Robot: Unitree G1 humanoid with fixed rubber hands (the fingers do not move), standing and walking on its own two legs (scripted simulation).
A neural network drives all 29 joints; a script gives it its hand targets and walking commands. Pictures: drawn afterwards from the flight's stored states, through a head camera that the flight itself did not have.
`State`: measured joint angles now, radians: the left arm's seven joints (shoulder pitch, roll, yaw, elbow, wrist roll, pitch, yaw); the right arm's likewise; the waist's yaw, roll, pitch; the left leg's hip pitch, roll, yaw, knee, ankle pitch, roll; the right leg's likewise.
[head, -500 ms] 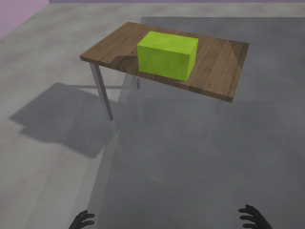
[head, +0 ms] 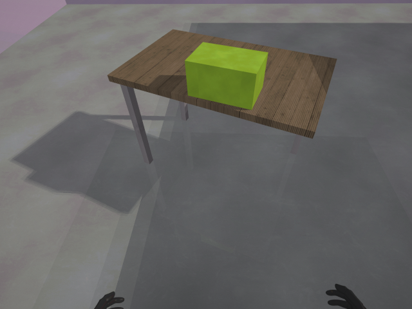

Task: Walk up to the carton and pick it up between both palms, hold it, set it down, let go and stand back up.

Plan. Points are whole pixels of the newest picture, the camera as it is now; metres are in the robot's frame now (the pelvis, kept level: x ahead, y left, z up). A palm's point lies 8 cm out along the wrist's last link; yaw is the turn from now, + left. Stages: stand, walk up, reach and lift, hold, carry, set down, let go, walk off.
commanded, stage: stand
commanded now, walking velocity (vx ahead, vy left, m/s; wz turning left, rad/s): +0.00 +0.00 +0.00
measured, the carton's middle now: (226, 74) +0.96 -0.06 -0.04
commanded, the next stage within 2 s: walk up in 0.64 s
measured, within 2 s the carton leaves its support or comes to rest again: neither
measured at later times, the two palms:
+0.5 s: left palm out of the picture +0.11 +0.25 -0.10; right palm out of the picture +0.11 -0.27 -0.09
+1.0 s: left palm out of the picture +0.02 +0.30 -0.11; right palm out of the picture +0.10 -0.27 -0.10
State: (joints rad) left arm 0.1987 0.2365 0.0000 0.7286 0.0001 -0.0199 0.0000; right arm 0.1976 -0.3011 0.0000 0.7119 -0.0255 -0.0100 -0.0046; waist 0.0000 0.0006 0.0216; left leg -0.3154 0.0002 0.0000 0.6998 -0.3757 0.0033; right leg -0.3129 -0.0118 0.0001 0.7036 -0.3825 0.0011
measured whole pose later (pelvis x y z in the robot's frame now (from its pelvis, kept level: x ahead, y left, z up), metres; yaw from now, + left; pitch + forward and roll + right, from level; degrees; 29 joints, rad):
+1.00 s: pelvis -0.01 +0.03 +0.00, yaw +0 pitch -3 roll -1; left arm 0.38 0.28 0.00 0.81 0.00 -0.08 0.03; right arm 0.20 -0.42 0.00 0.79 -0.07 0.01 0.07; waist 0.00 0.04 0.04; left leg -0.44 0.02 0.00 1.02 -0.46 0.02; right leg -0.29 -0.04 0.01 0.70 -0.37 0.00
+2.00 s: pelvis +0.06 +0.39 +0.01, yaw -13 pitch -3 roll -5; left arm 0.30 0.40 0.00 0.85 0.00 -0.03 0.04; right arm 0.26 -0.36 -0.03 0.78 -0.03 -0.03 0.01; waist 0.00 -0.01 0.13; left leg -0.29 0.05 0.10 0.68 -0.35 0.04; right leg -0.56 0.07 0.15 1.25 -0.32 -0.03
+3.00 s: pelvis +0.09 +0.34 -0.02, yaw -25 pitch -3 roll -2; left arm 0.33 0.39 0.00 0.85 0.00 -0.02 0.03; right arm 0.25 -0.42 -0.03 0.79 -0.02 0.00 0.02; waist 0.00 0.02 0.10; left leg -0.41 0.08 0.07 0.86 -0.39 0.02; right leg -0.42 0.02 0.14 0.94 -0.40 0.00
